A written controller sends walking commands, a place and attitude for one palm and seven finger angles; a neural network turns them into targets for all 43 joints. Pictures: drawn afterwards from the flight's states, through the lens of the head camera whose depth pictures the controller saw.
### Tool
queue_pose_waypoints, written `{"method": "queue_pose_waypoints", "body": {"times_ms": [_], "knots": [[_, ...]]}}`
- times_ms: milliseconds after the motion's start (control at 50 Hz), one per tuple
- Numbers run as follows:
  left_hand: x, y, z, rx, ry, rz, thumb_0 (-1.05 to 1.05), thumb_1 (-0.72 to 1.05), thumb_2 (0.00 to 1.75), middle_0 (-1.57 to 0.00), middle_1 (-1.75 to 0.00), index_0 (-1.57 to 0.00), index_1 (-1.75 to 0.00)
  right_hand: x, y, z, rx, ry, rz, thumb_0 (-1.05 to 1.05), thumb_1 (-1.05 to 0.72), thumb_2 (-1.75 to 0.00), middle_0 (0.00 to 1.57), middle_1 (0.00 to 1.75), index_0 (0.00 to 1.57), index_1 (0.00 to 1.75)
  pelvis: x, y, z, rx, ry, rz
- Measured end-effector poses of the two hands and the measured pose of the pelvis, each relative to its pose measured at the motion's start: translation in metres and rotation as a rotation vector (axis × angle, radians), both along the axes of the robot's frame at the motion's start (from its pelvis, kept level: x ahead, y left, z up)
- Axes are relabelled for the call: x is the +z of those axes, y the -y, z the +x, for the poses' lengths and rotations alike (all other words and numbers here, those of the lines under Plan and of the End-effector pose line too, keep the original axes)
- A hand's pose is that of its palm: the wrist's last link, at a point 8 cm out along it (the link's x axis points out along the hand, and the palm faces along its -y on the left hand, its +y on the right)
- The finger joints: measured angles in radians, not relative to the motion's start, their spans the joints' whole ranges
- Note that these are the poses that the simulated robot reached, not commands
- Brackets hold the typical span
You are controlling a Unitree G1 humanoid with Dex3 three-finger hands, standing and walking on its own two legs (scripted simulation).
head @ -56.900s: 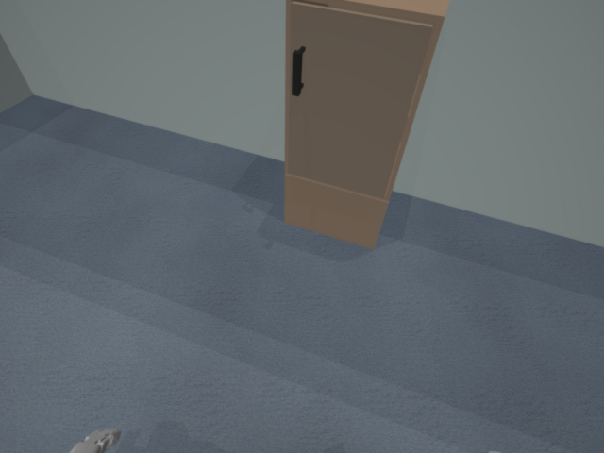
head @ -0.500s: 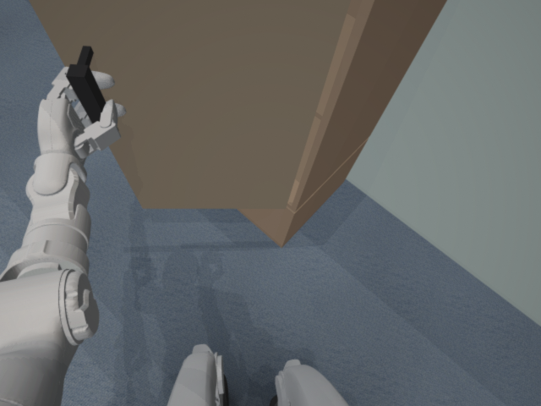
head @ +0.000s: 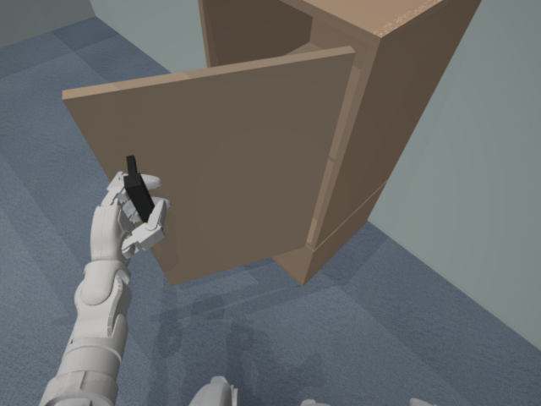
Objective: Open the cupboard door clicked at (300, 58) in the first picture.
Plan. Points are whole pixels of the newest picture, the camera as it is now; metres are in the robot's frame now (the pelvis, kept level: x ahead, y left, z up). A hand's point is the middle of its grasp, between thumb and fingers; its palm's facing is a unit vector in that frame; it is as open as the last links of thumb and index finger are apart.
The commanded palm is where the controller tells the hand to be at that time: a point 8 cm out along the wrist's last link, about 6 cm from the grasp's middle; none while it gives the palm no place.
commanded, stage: pull the door open along its arc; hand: left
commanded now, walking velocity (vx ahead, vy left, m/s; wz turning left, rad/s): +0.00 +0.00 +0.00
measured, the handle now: (143, 196) +0.42 +0.20 +0.05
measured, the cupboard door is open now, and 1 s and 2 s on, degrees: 64 88 87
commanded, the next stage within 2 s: open thumb and fingers to let go in 0.40 s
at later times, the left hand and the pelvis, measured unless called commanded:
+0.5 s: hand (220, 294) +0.27 +0.07 +0.05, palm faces +0.46 -0.89 +0.00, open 6.2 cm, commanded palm +0.22 +0.11 +0.04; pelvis +0.00 -0.04 +0.00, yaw +4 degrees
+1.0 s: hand (220, 299) +0.26 +0.07 +0.04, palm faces +0.46 -0.89 -0.01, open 12.2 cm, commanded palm +0.21 +0.12 +0.04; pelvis +0.00 -0.06 +0.00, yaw +5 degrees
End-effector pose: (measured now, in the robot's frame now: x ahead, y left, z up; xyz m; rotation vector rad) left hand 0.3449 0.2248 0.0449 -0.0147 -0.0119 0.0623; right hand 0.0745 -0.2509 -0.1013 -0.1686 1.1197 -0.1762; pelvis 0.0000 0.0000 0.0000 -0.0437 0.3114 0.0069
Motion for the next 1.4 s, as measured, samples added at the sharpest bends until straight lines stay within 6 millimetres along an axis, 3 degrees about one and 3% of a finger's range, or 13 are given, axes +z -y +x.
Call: {"method": "queue_pose_waypoints", "body": {"times_ms": [220,400,540,660,760,900,1000,1100,1400], "knots": [[0.000,0.062,-0.082,0.191,0.007,-0.046,0.00,0.67,0.71,-0.35,-1.33,-0.35,-1.30,0.014,-0.023,0.088,0.170,0.253,0.057,0.01,-0.90,-0.90,0.20,0.29,0.19,0.30,-0.003,0.009,-0.005,0.013,0.051,0.027],[0.005,0.105,-0.120,0.329,-0.047,-0.037,0.01,0.65,0.71,-0.35,-1.27,-0.37,-1.31,0.020,-0.032,0.110,0.223,0.313,0.105,0.01,-0.90,-0.90,0.20,0.30,0.20,0.30,-0.001,0.030,-0.001,0.033,0.080,0.043],[0.004,0.119,-0.121,0.437,-0.042,0.019,0.00,0.69,0.79,-0.34,-1.28,-0.35,-1.32,0.004,-0.015,0.105,0.255,0.284,0.085,0.01,-0.90,-0.90,0.21,0.30,0.20,0.30,-0.006,0.047,-0.002,0.068,0.071,0.053],[0.002,0.118,-0.120,0.447,-0.043,0.055,-0.01,0.63,0.78,-0.36,-1.31,-0.34,-1.32,-0.010,0.008,0.091,0.238,0.223,0.065,0.02,-0.90,-0.90,0.20,0.30,0.20,0.30,-0.008,0.058,-0.004,0.074,0.059,0.070],[-0.001,0.117,-0.120,0.428,-0.070,0.043,0.00,0.47,0.71,-0.36,-1.30,-0.34,-1.30,-0.012,0.025,0.082,0.204,0.196,0.050,0.02,-0.90,-0.90,0.20,0.29,0.20,0.30,-0.005,0.064,-0.003,0.073,0.064,0.078],[0.000,0.117,-0.121,0.424,-0.049,0.022,0.00,0.07,0.54,-0.33,-1.26,-0.33,-1.26,-0.010,0.037,0.078,0.180,0.199,0.033,0.02,-0.90,-0.90,0.20,0.29,0.19,0.30,-0.004,0.065,-0.002,0.067,0.063,0.081],[-0.001,0.115,-0.127,0.420,-0.045,0.013,0.00,-0.22,0.42,-0.31,-1.21,-0.32,-1.22,-0.006,0.034,0.082,0.183,0.220,0.034,0.02,-0.90,-0.90,0.20,0.29,0.19,0.30,-0.004,0.062,-0.002,0.066,0.069,0.080],[-0.004,0.107,-0.128,0.425,-0.043,0.014,-0.01,-0.39,0.35,-0.29,-1.11,-0.29,-1.12,-0.003,0.023,0.088,0.197,0.242,0.036,0.02,-0.90,-0.90,0.20,0.29,0.19,0.30,-0.005,0.057,-0.005,0.068,0.071,0.072],[-0.004,0.106,-0.121,0.363,-0.030,-0.005,-0.02,-0.49,0.30,-0.22,-0.53,-0.24,-0.54,0.000,-0.021,0.091,0.227,0.270,0.049,0.02,-0.90,-0.90,0.20,0.30,0.20,0.30,-0.008,0.027,-0.013,0.064,0.065,0.036]]}}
